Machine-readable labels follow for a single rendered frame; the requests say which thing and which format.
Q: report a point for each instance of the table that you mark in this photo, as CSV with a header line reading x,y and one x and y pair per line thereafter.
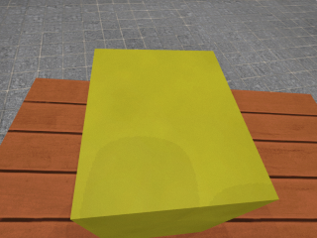
x,y
39,158

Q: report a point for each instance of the carton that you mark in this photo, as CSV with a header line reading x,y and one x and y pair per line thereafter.
x,y
165,149

